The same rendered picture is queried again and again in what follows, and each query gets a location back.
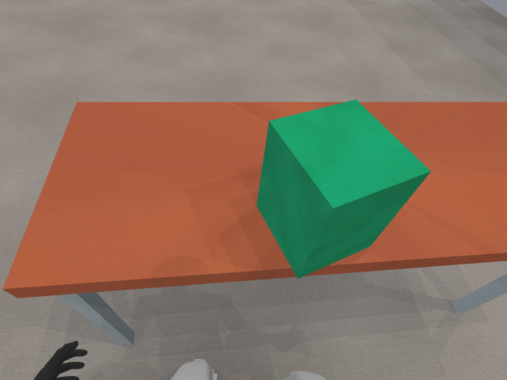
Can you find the table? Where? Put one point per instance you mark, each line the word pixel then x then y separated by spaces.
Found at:
pixel 164 194

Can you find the robot left thigh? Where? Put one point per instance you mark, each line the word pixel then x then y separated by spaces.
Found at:
pixel 195 371

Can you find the left robot hand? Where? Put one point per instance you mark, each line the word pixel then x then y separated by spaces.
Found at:
pixel 55 365

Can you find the carton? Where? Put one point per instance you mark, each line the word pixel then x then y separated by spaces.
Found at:
pixel 332 179

